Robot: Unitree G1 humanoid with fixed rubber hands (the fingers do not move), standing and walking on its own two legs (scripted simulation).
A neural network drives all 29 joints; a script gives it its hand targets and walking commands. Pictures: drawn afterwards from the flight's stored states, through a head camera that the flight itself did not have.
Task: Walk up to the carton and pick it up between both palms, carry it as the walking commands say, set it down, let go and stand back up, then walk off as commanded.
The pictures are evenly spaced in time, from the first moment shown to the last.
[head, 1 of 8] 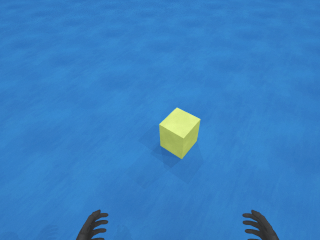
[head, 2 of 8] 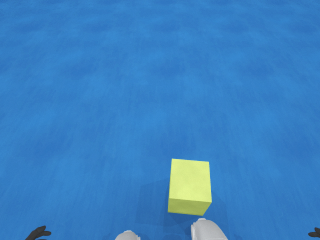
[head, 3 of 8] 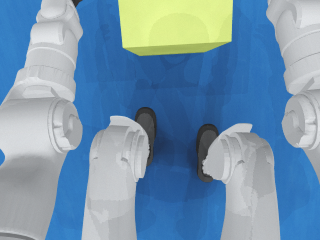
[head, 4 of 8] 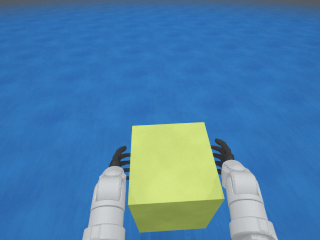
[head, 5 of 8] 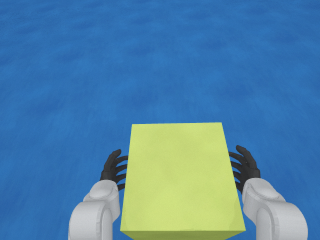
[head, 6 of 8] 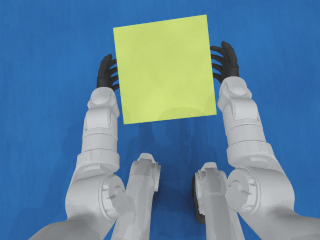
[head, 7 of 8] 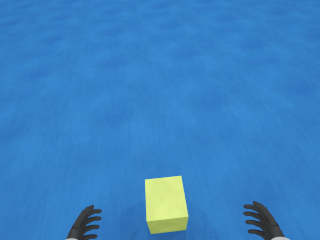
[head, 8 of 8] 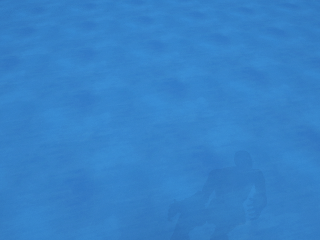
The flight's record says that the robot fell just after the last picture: no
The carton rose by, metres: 0.70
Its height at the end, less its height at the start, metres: +0.00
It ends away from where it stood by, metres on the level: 1.26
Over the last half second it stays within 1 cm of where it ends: yes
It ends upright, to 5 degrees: yes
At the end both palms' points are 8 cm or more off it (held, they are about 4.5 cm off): yes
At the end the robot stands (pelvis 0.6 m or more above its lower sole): yes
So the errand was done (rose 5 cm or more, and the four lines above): yes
